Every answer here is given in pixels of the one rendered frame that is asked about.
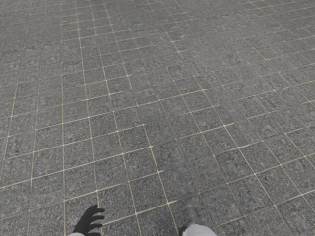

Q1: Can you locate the robot left hand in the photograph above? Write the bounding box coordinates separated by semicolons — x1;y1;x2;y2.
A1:
73;204;105;236

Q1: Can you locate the right robot foot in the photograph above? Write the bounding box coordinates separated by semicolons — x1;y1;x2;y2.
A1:
178;226;188;236

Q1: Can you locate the robot right thigh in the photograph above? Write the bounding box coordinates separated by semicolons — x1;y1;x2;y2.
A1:
182;224;217;236

